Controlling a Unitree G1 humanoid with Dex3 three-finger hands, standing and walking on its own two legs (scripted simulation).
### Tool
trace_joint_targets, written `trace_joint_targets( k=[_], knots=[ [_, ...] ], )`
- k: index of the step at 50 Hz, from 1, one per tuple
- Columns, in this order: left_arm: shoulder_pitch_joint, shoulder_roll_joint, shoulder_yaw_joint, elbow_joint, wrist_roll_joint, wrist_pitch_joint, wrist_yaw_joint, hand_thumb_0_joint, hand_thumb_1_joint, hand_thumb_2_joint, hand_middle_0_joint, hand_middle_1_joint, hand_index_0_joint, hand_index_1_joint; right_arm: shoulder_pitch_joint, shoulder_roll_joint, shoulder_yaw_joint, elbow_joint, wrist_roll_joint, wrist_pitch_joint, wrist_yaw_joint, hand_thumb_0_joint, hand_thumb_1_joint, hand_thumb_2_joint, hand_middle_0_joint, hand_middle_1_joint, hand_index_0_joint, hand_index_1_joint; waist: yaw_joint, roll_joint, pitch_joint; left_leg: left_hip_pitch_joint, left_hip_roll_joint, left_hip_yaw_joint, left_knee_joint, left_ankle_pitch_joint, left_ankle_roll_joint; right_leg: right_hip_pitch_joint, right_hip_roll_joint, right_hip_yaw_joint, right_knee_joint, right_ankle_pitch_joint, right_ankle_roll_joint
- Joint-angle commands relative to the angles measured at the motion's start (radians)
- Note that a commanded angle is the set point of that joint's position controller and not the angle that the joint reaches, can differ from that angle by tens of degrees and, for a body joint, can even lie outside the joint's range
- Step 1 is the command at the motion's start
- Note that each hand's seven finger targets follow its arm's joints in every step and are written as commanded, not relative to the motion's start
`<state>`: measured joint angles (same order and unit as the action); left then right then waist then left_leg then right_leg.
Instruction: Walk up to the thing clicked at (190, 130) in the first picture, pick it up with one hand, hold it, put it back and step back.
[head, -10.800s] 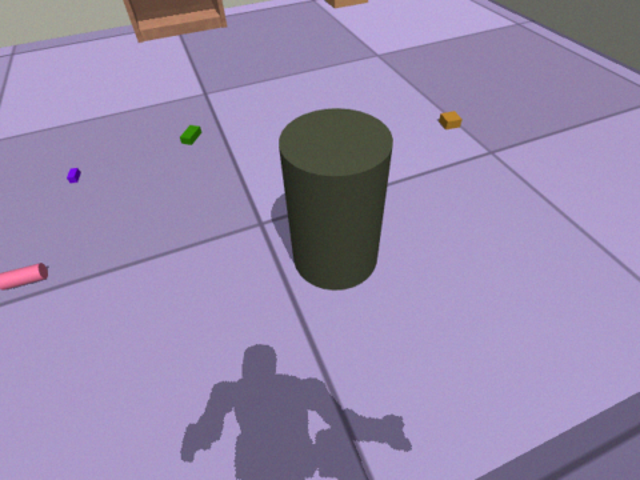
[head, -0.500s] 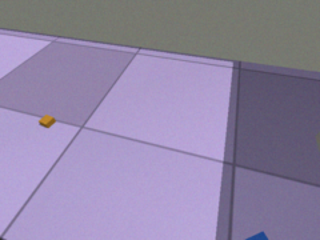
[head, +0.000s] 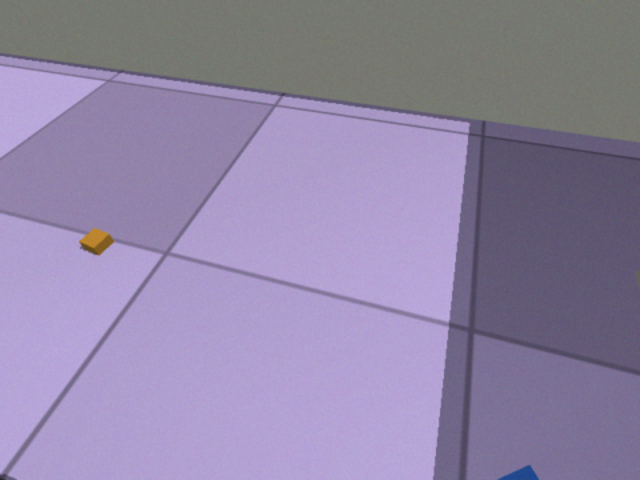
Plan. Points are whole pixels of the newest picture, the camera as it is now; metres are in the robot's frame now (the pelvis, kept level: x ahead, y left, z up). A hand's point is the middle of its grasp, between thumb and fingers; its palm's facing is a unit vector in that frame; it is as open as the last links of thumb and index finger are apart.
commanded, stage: stand
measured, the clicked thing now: out of the picture +0.05 +1.86 -0.76
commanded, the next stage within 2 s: walk up in 0.52 s
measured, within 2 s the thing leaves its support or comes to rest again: neither
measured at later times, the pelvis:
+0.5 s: pelvis +0.01 +0.00 +0.00, yaw +0 degrees
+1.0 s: pelvis +0.12 +0.02 -0.04, yaw +8 degrees
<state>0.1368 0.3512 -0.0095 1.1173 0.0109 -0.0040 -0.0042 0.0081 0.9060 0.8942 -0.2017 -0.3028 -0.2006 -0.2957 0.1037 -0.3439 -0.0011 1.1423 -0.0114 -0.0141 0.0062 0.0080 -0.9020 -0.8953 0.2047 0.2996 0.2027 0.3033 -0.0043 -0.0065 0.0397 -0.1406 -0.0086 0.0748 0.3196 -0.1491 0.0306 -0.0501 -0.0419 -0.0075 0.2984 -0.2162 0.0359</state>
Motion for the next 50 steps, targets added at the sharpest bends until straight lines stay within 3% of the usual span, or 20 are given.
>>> trace_joint_targets(
  k=[1, 14, 24, 25, 26, 28, 31, 33, 34, 35, 36, 37, 38, 40, 42, 44, 46, 48, 49, 50],
  knots=[
    [-0.031, 0.204, 0.042, -0.060, 0.003, -0.022, 0.015, 0.000, 0.900, 0.900, -0.200, -0.300, -0.200, -0.300, -0.052, -0.223, -0.040, -0.057, 0.002, -0.023, -0.013, 0.000, -0.900, -0.900, 0.200, 0.300, 0.200, 0.300, 0.001, 0.000, -0.059, 0.087, 0.157, -0.143, -0.044, 0.157, -0.004, -0.072, -0.103, 0.073, -0.055, 0.119, -0.048],
    [-0.034, 0.205, 0.044, -0.062, 0.005, -0.023, 0.017, 0.000, 0.900, 0.900, -0.200, -0.300, -0.200, -0.300, -0.052, -0.224, -0.043, -0.060, 0.003, -0.018, -0.011, 0.000, -0.900, -0.900, 0.200, 0.300, 0.200, 0.300, -0.002, 0.009, -0.045, 0.068, 0.151, -0.140, -0.048, 0.112, 0.000, -0.060, -0.108, 0.071, -0.068, 0.109, -0.050],
    [-0.027, 0.207, 0.041, -0.064, 0.003, -0.026, 0.017, 0.000, 0.900, 0.900, -0.200, -0.300, -0.200, -0.300, -0.057, -0.219, -0.041, -0.061, 0.004, -0.022, -0.012, 0.000, -0.900, -0.900, 0.200, 0.300, 0.200, 0.300, 0.000, -0.004, -0.073, 0.093, 0.156, -0.140, -0.031, 0.200, -0.003, -0.049, -0.108, 0.068, -0.059, 0.161, -0.047],
    [-0.026, 0.205, 0.042, -0.064, 0.005, -0.026, 0.017, 0.000, 0.900, 0.900, -0.200, -0.300, -0.200, -0.300, -0.055, -0.221, -0.041, -0.061, 0.004, -0.021, -0.013, 0.000, -0.900, -0.900, 0.200, 0.300, 0.200, 0.300, 0.000, 0.004, -0.075, 0.089, 0.153, -0.138, -0.031, 0.180, -0.003, -0.048, -0.109, 0.069, -0.063, 0.155, -0.047],
    [0.019, 0.283, 0.096, -0.101, 0.011, -0.039, 0.002, 0.000, 0.900, 0.900, -0.200, -0.300, -0.200, -0.300, 0.020, -0.284, -0.094, -0.106, -0.005, -0.017, 0.014, 0.000, -0.900, -0.900, 0.200, 0.300, 0.200, 0.300, 0.008, 0.032, -0.148, 0.069, 0.109, -0.169, 0.022, -0.253, 0.060, 0.010, -0.037, -0.003, 0.053, -0.208, -0.082],
    [0.006, 0.267, 0.106, -0.112, 0.026, -0.040, -0.006, 0.000, 0.900, 0.900, -0.200, -0.300, -0.200, -0.300, 0.040, -0.293, -0.108, -0.112, -0.013, -0.008, 0.026, 0.000, -0.900, -0.900, 0.200, 0.300, 0.200, 0.300, 0.002, 0.072, -0.007, -0.069, 0.150, -0.263, -0.046, -0.552, 0.089, -0.131, -0.028, -0.005, 0.142, -0.370, -0.101],
    [0.029, 0.229, 0.114, -0.150, 0.027, -0.044, -0.021, 0.000, 0.900, 0.900, -0.200, -0.300, -0.200, -0.300, 0.023, -0.315, -0.128, -0.165, -0.021, -0.003, 0.037, 0.000, -0.900, -0.900, 0.200, 0.300, 0.200, 0.300, 0.012, 0.121, 0.112, -0.115, 0.257, -0.413, -0.115, -0.566, 0.173, -0.256, 0.017, -0.049, 0.292, -0.262, -0.087],
    [0.123, 0.220, 0.121, -0.142, 0.020, -0.058, -0.020, 0.000, 0.900, 0.900, -0.200, -0.300, -0.200, -0.300, -0.011, -0.299, -0.127, -0.210, -0.021, -0.006, 0.044, 0.000, -0.900, -0.900, 0.200, 0.300, 0.200, 0.300, 0.060, 0.099, 0.064, -0.121, 0.231, -0.373, -0.021, -0.460, 0.173, -0.157, 0.005, -0.027, 0.148, -0.190, -0.100],
    [0.189, 0.236, 0.128, -0.128, 0.024, -0.067, -0.014, 0.000, 0.900, 0.900, -0.200, -0.300, -0.200, -0.300, -0.043, -0.261, -0.119, -0.242, -0.016, -0.005, 0.049, 0.000, -0.900, -0.900, 0.200, 0.300, 0.200, 0.300, 0.097, 0.047, 0.028, -0.230, 0.171, -0.294, 0.100, -0.396, 0.131, 0.000, -0.020, 0.026, 0.036, -0.182, -0.119],
    [0.272, 0.291, 0.149, -0.107, 0.036, -0.077, -0.005, 0.000, 0.900, 0.900, -0.200, -0.300, -0.200, -0.300, -0.105, -0.192, -0.099, -0.281, -0.005, -0.005, 0.054, 0.000, -0.900, -0.900, 0.200, 0.300, 0.200, 0.300, 0.149, -0.107, 0.016, -0.461, 0.046, -0.152, 0.334, -0.323, 0.049, 0.209, -0.133, 0.220, -0.102, -0.274, -0.145],
    [0.286, 0.377, 0.174, -0.124, 0.044, -0.081, 0.000, 0.000, 0.900, 0.900, -0.200, -0.300, -0.200, -0.300, -0.137, -0.175, -0.098, -0.305, -0.017, -0.003, 0.049, 0.000, -0.900, -0.900, 0.200, 0.300, 0.200, 0.300, 0.166, -0.181, 0.082, -0.693, -0.064, -0.107, 0.568, -0.358, 0.002, 0.284, -0.318, 0.476, -0.186, -0.310, -0.193],
    [0.208, 0.376, 0.171, -0.170, 0.041, -0.081, 0.003, 0.000, 0.900, 0.900, -0.200, -0.300, -0.200, -0.300, -0.095, -0.218, -0.106, -0.294, -0.024, -0.005, 0.039, 0.000, -0.900, -0.900, 0.200, 0.300, 0.200, 0.300, 0.126, -0.057, 0.112, -0.659, 0.010, -0.204, 0.620, -0.324, -0.011, 0.200, -0.400, 0.505, -0.178, -0.207, -0.259],
    [0.139, 0.370, 0.168, -0.206, 0.038, -0.082, 0.003, 0.000, 0.900, 0.900, -0.200, -0.300, -0.200, -0.300, -0.037, -0.241, -0.112, -0.288, -0.021, -0.015, 0.037, 0.000, -0.900, -0.900, 0.200, 0.300, 0.200, 0.300, 0.077, -0.056, 0.124, -0.637, 0.062, -0.200, 0.627, -0.323, -0.015, 0.197, -0.413, 0.464, -0.132, -0.019, -0.312],
    [0.104, 0.300, 0.148, -0.230, 0.019, -0.086, 0.008, 0.000, 0.900, 0.900, -0.200, -0.300, -0.200, -0.300, 0.014, -0.230, -0.108, -0.274, -0.014, -0.020, 0.044, 0.000, -0.900, -0.900, 0.200, 0.300, 0.200, 0.300, 0.036, -0.069, 0.120, -0.615, 0.071, -0.177, 0.580, -0.293, -0.022, 0.257, -0.300, 0.212, -0.048, 0.396, -0.265],
    [0.098, 0.296, 0.145, -0.249, 0.018, -0.082, 0.011, 0.000, 0.900, 0.900, -0.200, -0.300, -0.200, -0.300, 0.026, -0.220, -0.110, -0.294, -0.013, -0.014, 0.058, 0.000, -0.900, -0.900, 0.200, 0.300, 0.200, 0.300, 0.030, -0.124, 0.097, -0.541, 0.071, -0.137, 0.516, -0.233, -0.025, 0.240, -0.247, 0.082, -0.003, 0.531, -0.229],
    [0.118, 0.304, 0.143, -0.264, 0.020, -0.079, 0.008, 0.000, 0.900, 0.900, -0.200, -0.300, -0.200, -0.300, -0.006, -0.207, -0.109, -0.325, -0.011, -0.016, 0.072, 0.000, -0.900, -0.900, 0.200, 0.300, 0.200, 0.300, 0.054, -0.130, 0.083, -0.415, 0.078, -0.081, 0.393, -0.137, -0.011, 0.153, -0.202, 0.002, 0.029, 0.463, -0.196],
    [0.110, 0.312, 0.139, -0.276, 0.015, -0.076, 0.002, 0.000, 0.900, 0.900, -0.200, -0.300, -0.200, -0.300, 0.029, -0.200, -0.118, -0.330, -0.010, -0.020, 0.077, 0.000, -0.900, -0.900, 0.200, 0.300, 0.200, 0.300, 0.035, -0.129, 0.052, -0.254, 0.044, -0.022, 0.271, -0.040, 0.000, 0.058, -0.161, -0.070, 0.088, 0.437, -0.173],
    [0.102, 0.316, 0.131, -0.294, -0.002, -0.071, -0.004, 0.000, 0.900, 0.900, -0.200, -0.300, -0.200, -0.300, 0.197, -0.223, -0.149, -0.287, -0.014, -0.020, 0.067, 0.000, -0.900, -0.900, 0.200, 0.300, 0.200, 0.300, -0.058, -0.072, -0.048, 0.071, -0.011, 0.044, 0.215, 0.087, 0.025, -0.104, -0.142, -0.137, 0.298, 0.470, -0.156],
    [0.085, 0.275, 0.131, -0.326, 0.012, -0.065, -0.011, 0.000, 0.900, 0.900, -0.200, -0.300, -0.200, -0.300, 0.359, -0.254, -0.172, -0.263, -0.010, -0.012, 0.058, 0.000, -0.900, -0.900, 0.200, 0.300, 0.200, 0.300, -0.117, -0.049, -0.153, 0.242, -0.049, 0.011, 0.282, 0.029, 0.064, -0.200, -0.100, -0.199, 0.543, 0.376, -0.107],
    [0.144, 0.222, 0.123, -0.336, 0.015, -0.058, -0.016, 0.000, 0.900, 0.900, -0.200, -0.300, -0.200, -0.300, 0.456, -0.320, -0.200, -0.265, -0.015, -0.008, 0.043, 0.000, -0.900, -0.900, 0.200, 0.300, 0.200, 0.300, -0.154, 0.124, -0.178, 0.397, 0.039, -0.170, 0.242, -0.159, 0.120, -0.425, -0.041, -0.166, 0.797, 0.028, -0.071]
  ],
)
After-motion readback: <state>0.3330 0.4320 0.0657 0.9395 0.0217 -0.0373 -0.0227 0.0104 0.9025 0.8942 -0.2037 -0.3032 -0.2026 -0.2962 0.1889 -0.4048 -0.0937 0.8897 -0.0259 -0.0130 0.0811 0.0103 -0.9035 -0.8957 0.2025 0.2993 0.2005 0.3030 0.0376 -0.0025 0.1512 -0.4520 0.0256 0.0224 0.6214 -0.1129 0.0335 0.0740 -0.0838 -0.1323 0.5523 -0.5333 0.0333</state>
